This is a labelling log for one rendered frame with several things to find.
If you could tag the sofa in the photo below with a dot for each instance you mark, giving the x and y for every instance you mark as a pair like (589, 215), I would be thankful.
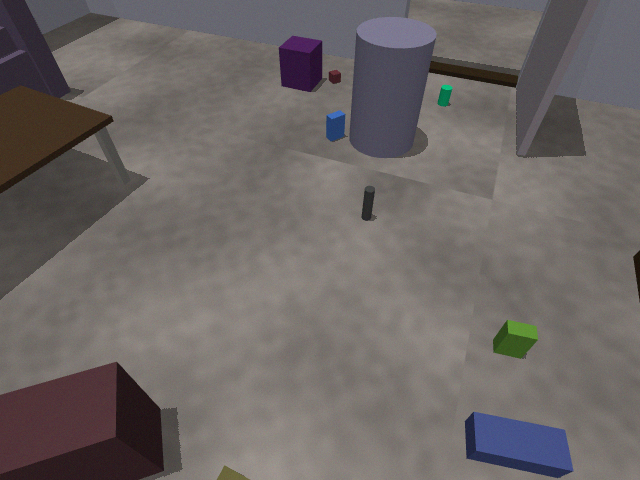
(25, 58)

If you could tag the coffee table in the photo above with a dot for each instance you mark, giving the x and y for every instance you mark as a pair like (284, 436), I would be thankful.
(36, 128)

